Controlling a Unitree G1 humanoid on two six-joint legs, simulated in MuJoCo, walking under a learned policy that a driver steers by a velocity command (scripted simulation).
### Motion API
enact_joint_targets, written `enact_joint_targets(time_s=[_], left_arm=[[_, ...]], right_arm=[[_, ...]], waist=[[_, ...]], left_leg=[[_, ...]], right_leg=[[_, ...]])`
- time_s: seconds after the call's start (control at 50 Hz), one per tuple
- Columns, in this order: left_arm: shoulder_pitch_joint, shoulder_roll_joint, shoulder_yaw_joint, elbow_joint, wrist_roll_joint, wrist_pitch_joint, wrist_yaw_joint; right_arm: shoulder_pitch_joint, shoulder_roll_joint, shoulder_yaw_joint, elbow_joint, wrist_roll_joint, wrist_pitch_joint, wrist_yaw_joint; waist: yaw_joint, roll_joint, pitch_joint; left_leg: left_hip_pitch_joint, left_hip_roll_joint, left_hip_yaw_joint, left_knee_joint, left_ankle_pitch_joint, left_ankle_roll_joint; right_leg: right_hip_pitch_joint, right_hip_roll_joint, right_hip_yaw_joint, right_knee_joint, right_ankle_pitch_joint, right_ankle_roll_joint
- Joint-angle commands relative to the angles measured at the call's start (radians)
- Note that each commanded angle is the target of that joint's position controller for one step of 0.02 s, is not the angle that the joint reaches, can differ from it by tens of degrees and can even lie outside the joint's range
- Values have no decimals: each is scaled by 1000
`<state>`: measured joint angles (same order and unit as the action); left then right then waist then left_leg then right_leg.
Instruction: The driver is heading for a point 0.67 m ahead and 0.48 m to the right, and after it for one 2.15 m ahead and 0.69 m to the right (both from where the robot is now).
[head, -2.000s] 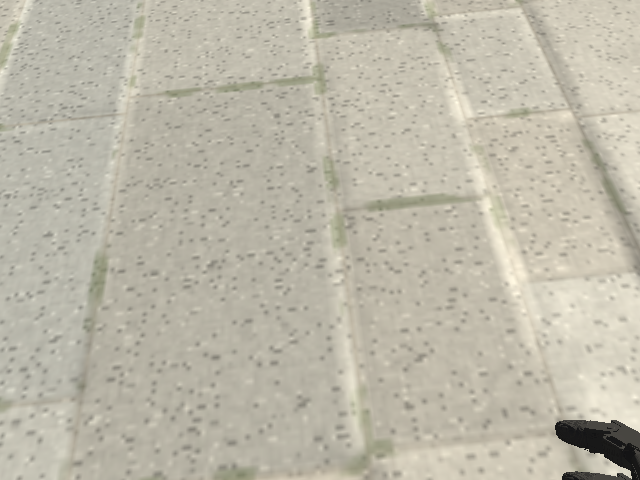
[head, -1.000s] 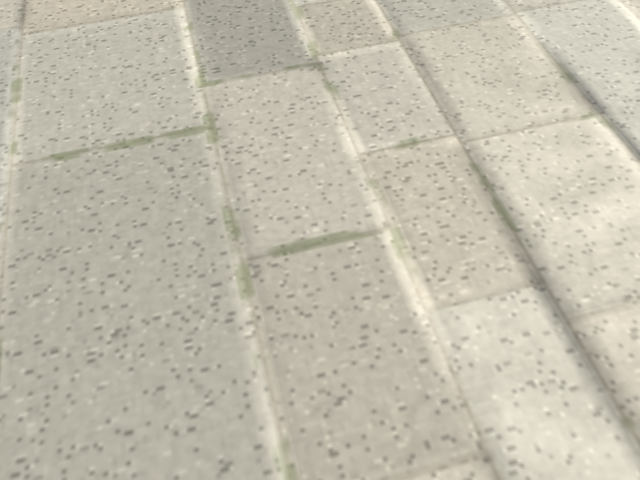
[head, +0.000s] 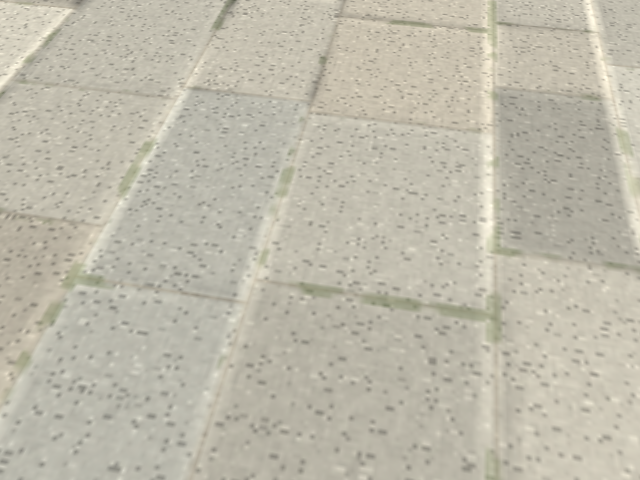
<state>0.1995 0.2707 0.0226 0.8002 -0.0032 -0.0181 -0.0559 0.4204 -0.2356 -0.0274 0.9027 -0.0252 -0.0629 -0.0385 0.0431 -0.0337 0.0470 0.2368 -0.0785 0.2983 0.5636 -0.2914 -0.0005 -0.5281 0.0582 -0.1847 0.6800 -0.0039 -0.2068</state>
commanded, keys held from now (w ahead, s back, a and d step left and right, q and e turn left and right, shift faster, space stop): w+e+shift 0.84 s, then w+q+shift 0.16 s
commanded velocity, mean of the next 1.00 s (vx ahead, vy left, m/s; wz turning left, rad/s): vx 1.00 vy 0.00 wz -0.84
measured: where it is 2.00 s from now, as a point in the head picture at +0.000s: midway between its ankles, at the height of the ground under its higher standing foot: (581, 195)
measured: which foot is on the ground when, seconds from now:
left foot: down 0.00-0.00, up 0.02-0.38, down 0.40-0.86, up 0.88-1.00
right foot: down 0.00-0.40, up 0.42-0.84, down 0.86-1.00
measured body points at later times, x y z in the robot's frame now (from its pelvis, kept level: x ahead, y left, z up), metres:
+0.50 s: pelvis +0.46 +0.01 +0.01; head +0.50 +0.00 +0.46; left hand +0.66 +0.27 -0.09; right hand +0.51 -0.30 -0.07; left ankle +0.58 +0.12 -0.71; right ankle +0.26 +0.00 -0.59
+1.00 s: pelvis +0.82 -0.25 +0.01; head +0.84 -0.26 +0.46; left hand +1.10 -0.16 -0.12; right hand +0.67 -0.46 -0.11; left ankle +0.90 -0.08 -0.59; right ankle +0.81 -0.26 -0.71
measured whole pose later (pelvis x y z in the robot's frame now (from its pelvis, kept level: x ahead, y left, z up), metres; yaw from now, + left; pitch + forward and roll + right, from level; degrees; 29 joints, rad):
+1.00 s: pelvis +0.82 -0.25 +0.01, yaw -53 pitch +0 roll -2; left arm 0.28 0.29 0.04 0.80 0.04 -0.03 0.00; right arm 0.30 -0.22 0.00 0.75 -0.03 -0.06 0.00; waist -0.04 0.00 0.05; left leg -0.49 0.12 -0.05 1.41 -0.33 -0.01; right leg -0.27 0.18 -0.10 0.57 -0.31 -0.18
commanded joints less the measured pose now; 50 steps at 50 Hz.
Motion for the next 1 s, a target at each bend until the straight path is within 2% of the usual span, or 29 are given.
enact_joint_targets(time_s=[0.02, 0.04, 0.06, 0.08, 0.1, 0.12, 0.16, 0.26, 0.32, 0.36, 0.38, 0.4, 0.42, 0.44, 0.46, 0.5, 0.56, 0.6, 0.66, 0.72, 0.78, 0.82, 0.84, 0.86, 0.88, 0.9, 0.92, 0.94, 1.0], left_arm=[[539, 177, 84, 171, -17, 27, 37], [365, 192, 70, 107, 8, 16, 37], [302, 203, 79, 57, 20, 13, 48], [260, 153, 76, 37, 33, 7, 56], [214, 142, 70, 37, 30, -5, 57], [207, 162, 69, 34, 27, -25, 60], [191, 155, 63, 33, 15, -60, 60], [252, 182, 91, 42, -6, -75, 40], [267, 204, 105, 41, -1, -69, 39], [234, 243, 115, 29, 7, -72, 43], [169, 276, 121, 13, 10, -75, 40], [103, 226, 108, -18, 14, -88, 40], [88, 38, 60, -69, 8, -95, 47], [206, 45, 37, -121, -30, -85, 45], [122, 125, 45, -78, 4, -59, 53], [22, 136, 53, -90, 31, -37, 23], [-61, 52, 25, -159, 42, -2, -14], [-117, 43, 11, -206, 42, 9, -23], [-208, 59, -2, -261, 34, 13, -35], [-328, 55, -17, -285, 36, 11, -54], [-264, 75, -12, -256, 37, 8, -44], [15, 147, 24, -167, 37, 1, -20], [250, 200, 57, -88, 34, -9, 1], [220, 247, 91, -64, 10, 3, 30], [131, 348, 99, -119, 48, 13, 34], [221, 295, 97, -132, 49, 23, 59], [178, 245, 89, -101, 44, 10, 73], [132, 192, 72, -83, 41, -11, 76], [93, 109, 36, -50, 33, -76, 72]], right_arm=[[-442, -50, -4, -206, -21, -11, 25], [-267, 37, 26, -287, -12, -25, 34], [-193, -7, 43, -327, -20, -56, 48], [-229, -102, 30, -303, -35, -72, 51], [-283, -134, 23, -298, -50, -65, 49], [-285, -129, 31, -302, -62, -45, 45], [-343, -126, 42, -320, -57, -3, 44], [-547, -61, 69, -402, -1, -1, 55], [-543, -90, 55, -412, 3, -11, 47], [-391, -169, 19, -369, 3, -21, 29], [-201, -214, -6, -324, 5, -28, 17], [45, -283, -40, -271, -10, -32, -3], [175, -345, -57, -237, -52, -32, -14], [19, -380, -73, -257, -52, -24, 0], [-124, -241, -56, -294, -44, -16, 9], [-143, -149, -33, -255, -37, -11, 19], [-21, -88, -17, -140, -10, -35, 32], [-17, -89, -17, -119, 1, -53, 44], [-49, -126, -21, -106, -6, -70, 42], [20, -159, -26, -69, -9, -68, 33], [69, -246, -43, -66, -8, -52, 8], [16, -293, -57, -87, -9, -17, -2], [-35, -292, -58, -114, -13, -4, 4], [-47, -232, -50, -134, -16, -7, 25], [79, -145, -21, -230, 1, -19, 23], [-34, -193, -19, -254, 14, -39, 26], [-55, -192, -15, -244, 24, -42, 24], [-74, -178, -11, -230, 14, -35, 27], [-19, -120, -1, -168, -7, 31, 55]], waist=[[268, -236, 13], [25, -216, -60], [1, -184, -180], [-20, 41, -60], [-53, 151, 15], [-82, 150, 56], [-93, 167, 113], [49, 45, 51], [68, -14, -10], [-11, -22, -130], [-135, -21, -225], [-254, 13, -343], [-243, 273, -407], [-101, 500, -475], [-105, 254, -288], [-95, 73, -128], [-70, 131, -49], [-52, 120, -27], [-22, 112, 34], [-52, 58, 111], [6, 135, 35], [149, 159, -108], [239, 130, -200], [173, -76, -181], [13, -161, -328], [104, -9, -401], [58, 66, -208], [0, 128, -93], [-99, 137, 16]], left_leg=[[-813, -49, -108, 1160, -168, 16], [-1059, -31, -309, 1270, -225, -6], [-1130, -3, -432, 1190, -205, 8], [-1123, 62, -439, 1060, -121, 18], [-1068, 98, -431, 957, -81, 6], [-1023, 123, -428, 869, -73, -16], [-884, 178, -383, 639, -19, -61], [-691, 140, -288, 114, 358, -68], [-632, 89, -294, -33, 364, -41], [-439, 39, -309, -66, 241, -19], [-236, 61, -320, -61, 184, -6], [20, 183, -415, -6, -15, 17], [229, 462, -756, -87, -341, 33], [212, 584, -1276, -321, -525, 134], [42, 509, -1108, -339, -639, 133], [-175, 410, -741, -317, -236, 99], [-251, 355, -484, -333, 80, 57], [-288, 348, -357, -361, 266, 44], [-349, 321, -192, -426, 406, 34], [-318, 278, -55, -461, 625, -2], [-207, 312, -8, -242, 1352, -34], [-248, 351, -38, 114, 1424, -14], [-411, 347, -54, 439, 1254, 4], [-705, 152, -53, 817, 196, -8], [-1001, 105, -199, 1124, -228, -26], [-1104, 106, -325, 1140, -116, -21], [-1135, 165, -323, 1054, -66, -8], [-1070, 208, -328, 948, -44, 1], [-839, 245, -384, 767, -51, -8]], right_leg=[[646, -20, 255, -12, 55, -116], [705, -107, 636, -30, 123, -238], [739, -268, 1002, -346, -415, -314], [586, -281, 1054, -504, -643, -256], [431, -247, 974, -515, -629, -203], [323, -213, 911, -509, -532, -192], [101, -119, 742, -553, -425, -162], [167, -17, 558, -513, 38, -63], [345, -45, 578, -410, 244, -16], [423, -45, 584, -198, 486, 33], [369, -24, 567, 14, 487, 54], [216, 12, 523, 297, 318, 65], [-63, 92, 422, 613, -514, 67], [-245, 76, 352, 764, -482, 75], [-291, -21, 312, 778, -346, 74], [-243, -86, 273, 687, -257, 97], [-282, -147, 264, 667, -235, 103], [-304, -155, 239, 638, -181, 104], [-275, -152, 192, 468, -47, 104], [-186, -104, 51, 216, -5, 67], [8, 9, -43, 125, -93, 12], [328, 62, 2, 86, -154, -30], [630, 64, 87, -7, -149, -72], [823, -46, 297, -91, -199, -96], [1045, -336, 777, -119, 40, -248], [1032, -362, 902, -317, -211, -277], [846, -368, 825, -403, -295, -224], [645, -330, 725, -427, -271, -169], [267, -250, 472, -503, -155, -92]])
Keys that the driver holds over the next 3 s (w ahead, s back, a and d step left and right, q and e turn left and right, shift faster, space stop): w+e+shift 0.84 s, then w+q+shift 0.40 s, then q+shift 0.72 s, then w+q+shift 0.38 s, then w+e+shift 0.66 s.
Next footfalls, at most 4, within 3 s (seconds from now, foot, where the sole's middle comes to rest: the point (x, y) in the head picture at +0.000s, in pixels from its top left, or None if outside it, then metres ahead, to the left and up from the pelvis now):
0.40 left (297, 420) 0.62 0.10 -0.75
0.86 right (471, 338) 0.84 -0.29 -0.75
1.28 left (546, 222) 1.22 -0.54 -0.75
1.66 right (626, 186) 1.38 -0.80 -0.75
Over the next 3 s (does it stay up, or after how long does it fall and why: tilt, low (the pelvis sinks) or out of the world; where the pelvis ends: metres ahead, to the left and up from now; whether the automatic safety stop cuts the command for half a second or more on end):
stays up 1.92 -0.49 0.02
